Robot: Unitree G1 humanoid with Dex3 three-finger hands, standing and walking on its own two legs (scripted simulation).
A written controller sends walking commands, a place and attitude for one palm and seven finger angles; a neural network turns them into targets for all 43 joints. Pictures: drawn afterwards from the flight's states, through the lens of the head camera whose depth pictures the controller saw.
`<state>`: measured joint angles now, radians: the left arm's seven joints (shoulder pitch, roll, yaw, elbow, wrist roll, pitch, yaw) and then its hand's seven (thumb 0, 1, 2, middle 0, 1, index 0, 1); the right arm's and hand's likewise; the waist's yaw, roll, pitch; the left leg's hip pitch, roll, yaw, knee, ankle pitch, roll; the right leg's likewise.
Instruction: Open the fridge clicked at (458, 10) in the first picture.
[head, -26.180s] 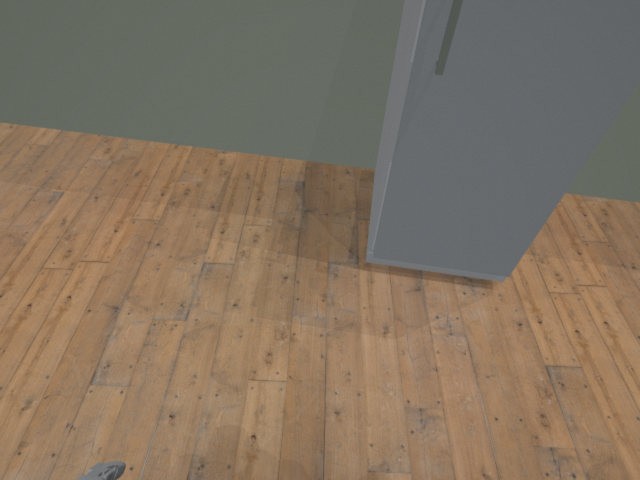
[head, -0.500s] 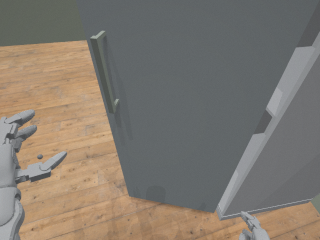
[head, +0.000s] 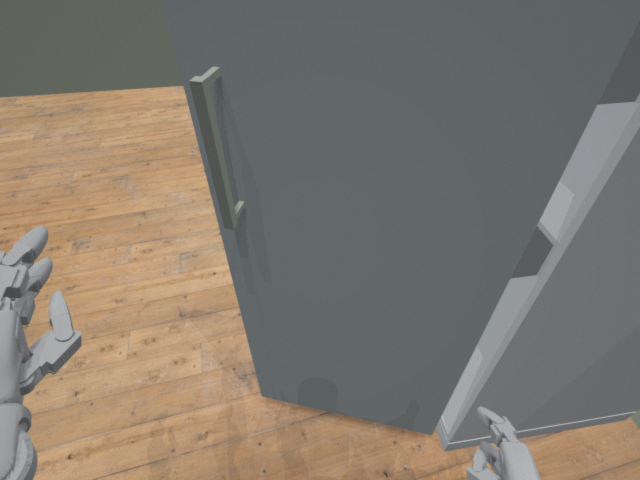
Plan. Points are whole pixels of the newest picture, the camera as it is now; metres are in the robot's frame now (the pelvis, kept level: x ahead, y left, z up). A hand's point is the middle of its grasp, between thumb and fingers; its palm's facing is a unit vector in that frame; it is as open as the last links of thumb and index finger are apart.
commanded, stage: draw the hand back to the body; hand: left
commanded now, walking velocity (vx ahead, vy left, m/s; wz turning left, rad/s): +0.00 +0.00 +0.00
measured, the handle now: (222, 156) +0.48 +0.22 +0.18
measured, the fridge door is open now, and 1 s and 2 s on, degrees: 69 69 69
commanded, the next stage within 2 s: step back with the hand held close in 0.12 s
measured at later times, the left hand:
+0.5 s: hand (78, 344) +0.18 +0.27 +0.15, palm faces +0.37 -0.81 -0.46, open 7.4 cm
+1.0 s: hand out of the picture +0.09 +0.29 +0.16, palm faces +0.49 -0.76 -0.42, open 7.4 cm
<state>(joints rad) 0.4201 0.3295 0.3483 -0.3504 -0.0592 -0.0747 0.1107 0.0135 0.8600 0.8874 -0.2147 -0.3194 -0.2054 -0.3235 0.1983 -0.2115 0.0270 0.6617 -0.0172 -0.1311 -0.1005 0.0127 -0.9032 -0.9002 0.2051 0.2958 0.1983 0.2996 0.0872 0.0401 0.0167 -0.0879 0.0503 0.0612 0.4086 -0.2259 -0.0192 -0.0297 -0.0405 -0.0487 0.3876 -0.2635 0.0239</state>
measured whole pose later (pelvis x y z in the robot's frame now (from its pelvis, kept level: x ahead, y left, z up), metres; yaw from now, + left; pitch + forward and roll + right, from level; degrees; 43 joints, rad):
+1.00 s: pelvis -0.10 +0.02 -0.02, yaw +1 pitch -1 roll -2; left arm 0.48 0.38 0.42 -0.48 -0.01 -0.26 0.16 0.02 0.89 0.90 -0.22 -0.30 -0.21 -0.31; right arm 0.24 -0.20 0.03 0.62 -0.01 -0.13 -0.09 0.01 -0.90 -0.90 0.21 0.30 0.20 0.30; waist 0.03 0.00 0.03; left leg -0.44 0.04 0.03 0.63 -0.25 0.02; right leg -0.36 -0.04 -0.03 0.56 -0.18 0.04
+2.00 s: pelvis -0.30 +0.01 -0.01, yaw -2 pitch +1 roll -1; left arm 0.59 0.46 0.42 -0.47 -0.03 -0.20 0.14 0.02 0.89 0.90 -0.22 -0.30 -0.21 -0.31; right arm 0.28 -0.23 -0.01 0.62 -0.01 -0.13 -0.09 0.01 -0.90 -0.90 0.20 0.30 0.20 0.30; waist -0.07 -0.04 -0.04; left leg -0.35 0.00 0.03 0.46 -0.14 0.03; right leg -0.20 0.03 0.03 0.49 -0.33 0.00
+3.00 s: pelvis -0.31 +0.04 +0.00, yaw +2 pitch +0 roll -1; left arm 0.27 0.27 0.02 1.09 0.02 0.01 0.00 -0.01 0.96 0.90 -0.21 -0.30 -0.20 -0.30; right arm 0.25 -0.24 0.00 1.07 -0.02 0.03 -0.02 0.01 -0.91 -0.90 0.20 0.30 0.20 0.30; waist 0.00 -0.03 0.06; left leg -0.25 0.06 0.08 0.46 -0.20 0.00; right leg -0.17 -0.01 -0.11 0.40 -0.23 -0.01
